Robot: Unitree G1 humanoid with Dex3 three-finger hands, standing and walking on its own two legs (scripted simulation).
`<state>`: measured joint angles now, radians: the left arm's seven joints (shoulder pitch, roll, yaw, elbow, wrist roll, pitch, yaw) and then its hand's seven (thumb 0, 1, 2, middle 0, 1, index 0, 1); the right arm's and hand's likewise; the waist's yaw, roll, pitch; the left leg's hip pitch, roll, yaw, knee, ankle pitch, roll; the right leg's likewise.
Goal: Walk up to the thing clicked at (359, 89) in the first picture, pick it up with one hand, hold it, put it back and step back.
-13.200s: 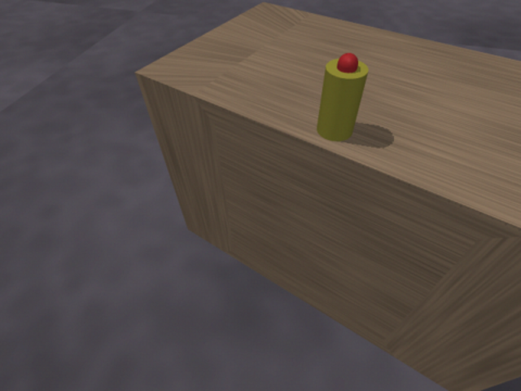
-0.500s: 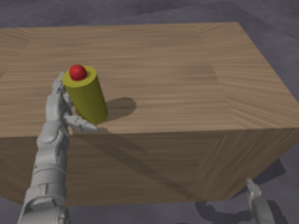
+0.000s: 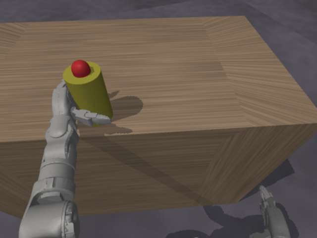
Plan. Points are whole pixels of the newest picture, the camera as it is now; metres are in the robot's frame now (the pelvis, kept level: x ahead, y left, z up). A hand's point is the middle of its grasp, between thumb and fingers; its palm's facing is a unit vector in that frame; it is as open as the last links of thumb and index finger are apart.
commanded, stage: close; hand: left
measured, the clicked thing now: (89, 92) +0.44 +0.17 +0.14
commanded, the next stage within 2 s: settle in 0.28 s
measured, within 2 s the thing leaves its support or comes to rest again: leaves its support in 0.78 s
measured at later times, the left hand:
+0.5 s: hand (89, 98) +0.44 +0.18 +0.12, palm faces +0.14 -0.99 +0.01, open 11.2 cm
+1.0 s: hand (83, 93) +0.42 +0.18 +0.16, palm faces +0.15 -0.99 -0.03, open 11.3 cm
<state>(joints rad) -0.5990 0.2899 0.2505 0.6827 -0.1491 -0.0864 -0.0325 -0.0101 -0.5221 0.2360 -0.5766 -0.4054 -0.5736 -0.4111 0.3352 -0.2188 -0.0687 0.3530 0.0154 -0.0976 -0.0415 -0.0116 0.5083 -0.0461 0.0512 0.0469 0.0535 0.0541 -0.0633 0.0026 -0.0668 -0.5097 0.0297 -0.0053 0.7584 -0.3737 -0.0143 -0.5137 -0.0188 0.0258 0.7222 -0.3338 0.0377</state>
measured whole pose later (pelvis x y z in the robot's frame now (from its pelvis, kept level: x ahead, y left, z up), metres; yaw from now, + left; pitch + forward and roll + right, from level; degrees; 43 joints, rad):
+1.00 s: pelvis +0.01 -0.01 +0.00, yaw +1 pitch +5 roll -1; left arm -0.53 0.30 0.26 0.48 -0.16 0.12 -0.02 0.00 -0.58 1.15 -0.67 -0.98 -0.66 -0.99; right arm 0.29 -0.22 -0.05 0.43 0.03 -0.10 -0.07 -0.01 0.51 -0.06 0.05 0.05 0.05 0.05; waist -0.06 0.04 -0.07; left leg -0.44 0.03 -0.02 0.73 -0.38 -0.02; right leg -0.44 -0.02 0.01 0.70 -0.35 0.03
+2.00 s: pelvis +0.00 +0.00 +0.02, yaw +2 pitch +0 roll -1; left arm -0.50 0.32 0.24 0.08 -0.19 0.49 -0.04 0.00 -0.58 1.15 -0.64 -1.01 -0.63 -1.03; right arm 0.28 -0.21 -0.05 0.58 0.03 -0.28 -0.09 -0.01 0.53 -0.06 0.05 0.05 0.05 0.05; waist 0.00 0.07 -0.07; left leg -0.29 0.02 -0.03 0.62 -0.32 -0.01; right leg -0.28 -0.03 0.00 0.58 -0.29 0.04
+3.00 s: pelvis -0.01 +0.00 +0.01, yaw +2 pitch -2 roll +0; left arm -0.60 0.37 0.29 -0.12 -0.27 0.87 -0.08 0.00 -0.56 1.13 -0.64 -1.01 -0.63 -1.03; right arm 0.24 -0.22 -0.06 0.68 0.07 -0.38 -0.07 -0.01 0.53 -0.06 0.05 0.05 0.05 0.05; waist 0.02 0.09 -0.10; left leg -0.29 0.00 -0.03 0.62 -0.30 -0.01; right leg -0.29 -0.05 0.00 0.60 -0.28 0.04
